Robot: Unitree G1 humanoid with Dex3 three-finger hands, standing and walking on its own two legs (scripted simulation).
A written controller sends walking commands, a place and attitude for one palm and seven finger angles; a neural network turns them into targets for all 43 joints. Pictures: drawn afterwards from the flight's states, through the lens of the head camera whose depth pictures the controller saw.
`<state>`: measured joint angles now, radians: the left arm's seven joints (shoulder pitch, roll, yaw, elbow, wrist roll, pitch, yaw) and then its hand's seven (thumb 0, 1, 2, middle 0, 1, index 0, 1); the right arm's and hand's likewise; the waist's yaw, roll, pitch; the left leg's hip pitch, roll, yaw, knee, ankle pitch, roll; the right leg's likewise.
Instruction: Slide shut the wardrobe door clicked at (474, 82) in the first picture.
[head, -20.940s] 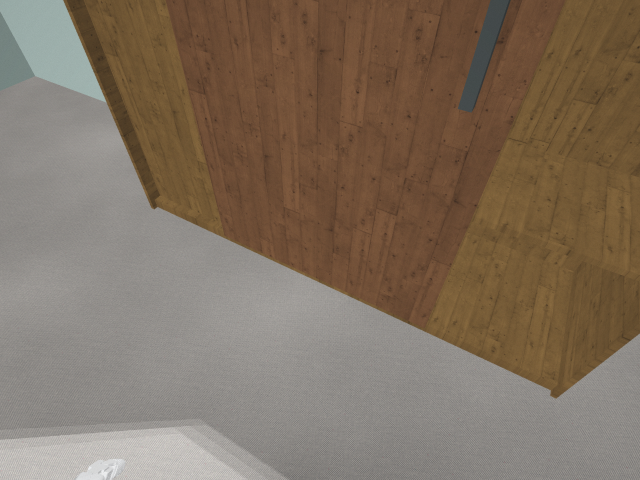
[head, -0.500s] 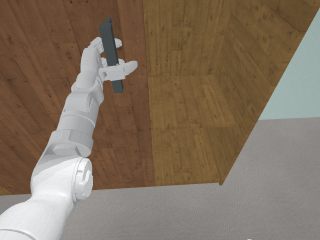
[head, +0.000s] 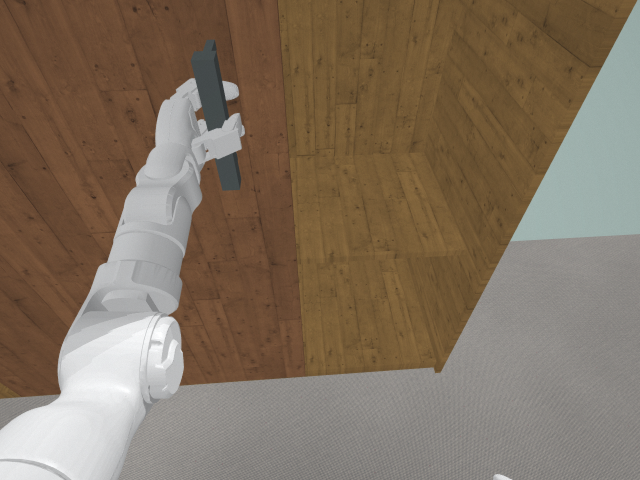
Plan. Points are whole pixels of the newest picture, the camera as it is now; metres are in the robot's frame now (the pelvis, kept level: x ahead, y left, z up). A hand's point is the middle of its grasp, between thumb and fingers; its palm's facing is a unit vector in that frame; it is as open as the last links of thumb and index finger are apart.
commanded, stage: grip the handle and tug to test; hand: left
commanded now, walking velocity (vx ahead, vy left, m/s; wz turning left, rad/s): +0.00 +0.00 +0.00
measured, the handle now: (221, 119) +0.53 +0.13 +0.20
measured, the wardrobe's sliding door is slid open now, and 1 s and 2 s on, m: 0.43 0.43 0.38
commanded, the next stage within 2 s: tug the door sideways, standing still in 0.46 s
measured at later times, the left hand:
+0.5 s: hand (232, 136) +0.47 +0.10 +0.22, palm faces +0.05 -1.00 +0.02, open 6.2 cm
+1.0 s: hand (235, 134) +0.47 +0.10 +0.22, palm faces +0.12 -0.99 -0.02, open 6.1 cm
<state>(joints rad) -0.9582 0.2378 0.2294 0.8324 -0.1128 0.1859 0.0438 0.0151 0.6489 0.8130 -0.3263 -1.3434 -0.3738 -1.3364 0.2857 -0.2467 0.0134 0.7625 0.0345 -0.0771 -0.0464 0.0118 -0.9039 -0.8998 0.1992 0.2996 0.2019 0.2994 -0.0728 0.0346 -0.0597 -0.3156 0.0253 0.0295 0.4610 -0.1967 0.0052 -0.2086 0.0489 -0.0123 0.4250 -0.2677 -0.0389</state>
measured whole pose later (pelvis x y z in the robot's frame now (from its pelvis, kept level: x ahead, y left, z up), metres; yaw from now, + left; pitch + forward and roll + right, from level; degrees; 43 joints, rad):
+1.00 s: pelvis +0.03 +0.00 +0.00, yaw +3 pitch +3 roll +0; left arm -0.89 0.11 0.10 0.58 -0.12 0.32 0.17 0.00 0.69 0.83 -0.29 -1.33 -0.30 -1.39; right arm 0.17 -0.22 0.00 0.75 0.03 -0.05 -0.03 0.01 -0.90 -0.90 0.20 0.30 0.20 0.30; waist 0.00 0.03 -0.06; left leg -0.28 -0.01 -0.02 0.47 -0.24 0.00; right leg -0.16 0.02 -0.05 0.44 -0.33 -0.04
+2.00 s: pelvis +0.06 -0.13 -0.02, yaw +11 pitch -3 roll -1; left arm -0.87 0.18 -0.03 0.34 -0.10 -0.01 0.13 -0.08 0.72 0.85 -0.43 -1.40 -0.13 -1.37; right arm 0.03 -0.20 -0.01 0.66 0.08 -0.04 -0.02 0.01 -0.90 -0.90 0.20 0.30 0.20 0.30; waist 0.09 0.06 0.26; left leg -0.31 0.17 -0.07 0.74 -0.31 -0.05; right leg -0.34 -0.03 -0.09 0.68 -0.28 0.00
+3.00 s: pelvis +0.12 -0.29 +0.00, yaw +7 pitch +0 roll +2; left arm -0.53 0.11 -0.13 -0.06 -0.07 -0.09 0.12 -0.04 0.69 0.81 -0.46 -1.40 -0.17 -1.36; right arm -0.04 -0.17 -0.02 0.62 0.04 0.01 -0.01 0.01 -0.91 -0.90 0.20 0.30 0.20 0.30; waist 0.04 -0.01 0.24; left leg -0.34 0.07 0.05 0.76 -0.48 -0.06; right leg -0.33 0.05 0.02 0.50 -0.16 -0.07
